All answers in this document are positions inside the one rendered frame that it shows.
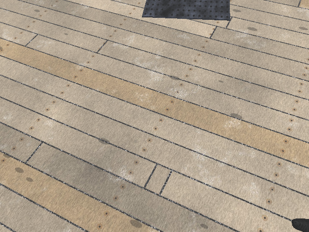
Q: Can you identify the robot right hand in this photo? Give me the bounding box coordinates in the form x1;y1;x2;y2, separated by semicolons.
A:
292;218;309;232

